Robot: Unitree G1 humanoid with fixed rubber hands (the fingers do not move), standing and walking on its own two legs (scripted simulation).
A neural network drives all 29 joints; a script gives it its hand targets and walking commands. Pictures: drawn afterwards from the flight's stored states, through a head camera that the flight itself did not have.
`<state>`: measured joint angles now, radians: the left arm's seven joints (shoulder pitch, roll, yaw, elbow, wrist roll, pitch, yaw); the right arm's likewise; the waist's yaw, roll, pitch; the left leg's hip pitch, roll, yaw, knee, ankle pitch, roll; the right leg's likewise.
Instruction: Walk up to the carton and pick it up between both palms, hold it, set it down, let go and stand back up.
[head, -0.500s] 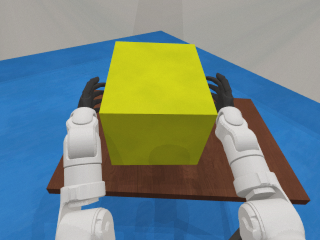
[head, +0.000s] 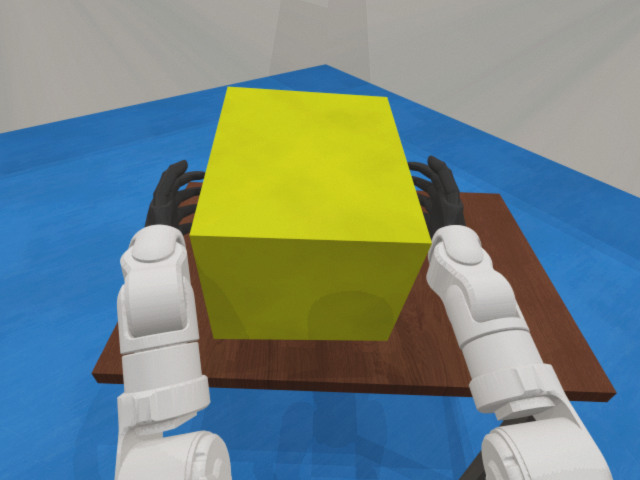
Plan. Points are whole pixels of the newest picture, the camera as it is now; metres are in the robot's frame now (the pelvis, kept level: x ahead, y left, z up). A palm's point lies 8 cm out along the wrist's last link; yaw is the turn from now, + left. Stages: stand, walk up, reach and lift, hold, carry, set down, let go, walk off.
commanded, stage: hold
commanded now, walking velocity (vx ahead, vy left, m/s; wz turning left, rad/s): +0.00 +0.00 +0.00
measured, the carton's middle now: (305, 210) +0.44 +0.02 +0.15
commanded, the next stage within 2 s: none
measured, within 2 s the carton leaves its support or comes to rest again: neither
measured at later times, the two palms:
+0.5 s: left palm (165, 219) +0.37 +0.19 +0.19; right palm (432, 213) +0.38 -0.13 +0.19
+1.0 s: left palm (159, 223) +0.35 +0.19 +0.20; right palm (436, 212) +0.36 -0.13 +0.20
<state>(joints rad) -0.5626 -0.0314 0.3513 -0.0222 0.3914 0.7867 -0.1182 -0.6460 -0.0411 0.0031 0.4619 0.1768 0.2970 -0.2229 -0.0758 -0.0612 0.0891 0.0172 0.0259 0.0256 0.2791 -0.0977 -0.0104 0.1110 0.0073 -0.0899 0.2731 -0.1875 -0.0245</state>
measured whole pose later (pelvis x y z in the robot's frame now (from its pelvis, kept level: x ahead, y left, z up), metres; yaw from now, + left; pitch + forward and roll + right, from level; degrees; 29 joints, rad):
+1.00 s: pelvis -0.01 +0.00 +0.00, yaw +0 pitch -10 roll +0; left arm -0.67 0.00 0.39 0.14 0.40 0.75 -0.14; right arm -0.73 0.00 -0.08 0.58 0.10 0.29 -0.21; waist -0.05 -0.09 0.05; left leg -0.02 0.03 0.03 0.27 -0.08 0.01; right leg 0.06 0.01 -0.09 0.29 -0.18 -0.03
